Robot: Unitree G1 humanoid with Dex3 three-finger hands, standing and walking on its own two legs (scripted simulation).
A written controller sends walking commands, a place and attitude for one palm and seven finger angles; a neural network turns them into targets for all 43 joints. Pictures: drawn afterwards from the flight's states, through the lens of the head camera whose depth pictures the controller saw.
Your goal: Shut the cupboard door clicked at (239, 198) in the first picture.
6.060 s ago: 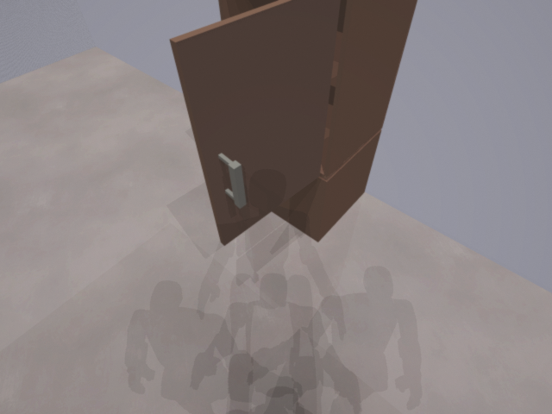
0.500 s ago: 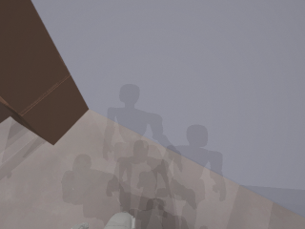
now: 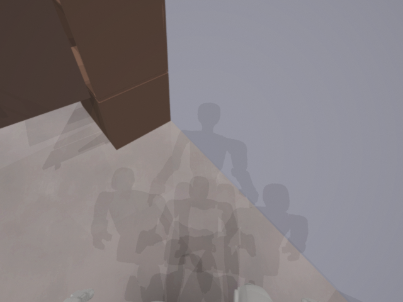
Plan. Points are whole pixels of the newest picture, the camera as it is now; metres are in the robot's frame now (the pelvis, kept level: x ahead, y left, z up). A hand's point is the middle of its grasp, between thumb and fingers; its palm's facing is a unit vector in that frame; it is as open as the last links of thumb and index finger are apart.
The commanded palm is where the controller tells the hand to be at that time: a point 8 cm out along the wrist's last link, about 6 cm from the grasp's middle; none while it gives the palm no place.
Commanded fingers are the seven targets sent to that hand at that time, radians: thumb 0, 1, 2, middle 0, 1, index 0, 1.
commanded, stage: turn to face it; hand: left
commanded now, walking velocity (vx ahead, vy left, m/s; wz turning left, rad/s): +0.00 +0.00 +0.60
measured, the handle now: out of the picture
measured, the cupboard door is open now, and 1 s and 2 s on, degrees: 84 84 84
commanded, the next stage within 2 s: take the last steps up to it in 0.96 s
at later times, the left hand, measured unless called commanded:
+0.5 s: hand out of the picture +0.04 +0.14 -0.15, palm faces +0.31 -0.92 -0.25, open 7.4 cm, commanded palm none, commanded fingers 0.00 0.90 0.90 -0.20 -0.30 -0.20 -0.30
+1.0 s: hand out of the picture -0.07 +0.19 -0.17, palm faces +0.55 -0.81 -0.22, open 7.4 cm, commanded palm none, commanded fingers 0.00 0.90 0.90 -0.20 -0.30 -0.20 -0.30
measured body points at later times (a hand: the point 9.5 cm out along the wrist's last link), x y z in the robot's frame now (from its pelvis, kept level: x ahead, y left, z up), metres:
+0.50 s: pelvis +0.00 -0.07 +0.00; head +0.05 -0.07 +0.45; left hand +0.02 +0.19 -0.13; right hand +0.13 -0.31 -0.16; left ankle -0.05 +0.08 -0.66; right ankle +0.00 -0.16 -0.74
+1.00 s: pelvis -0.01 -0.03 +0.00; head +0.01 +0.02 +0.45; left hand -0.10 +0.23 -0.16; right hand +0.20 -0.18 -0.13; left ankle -0.04 +0.06 -0.74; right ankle +0.05 -0.19 -0.66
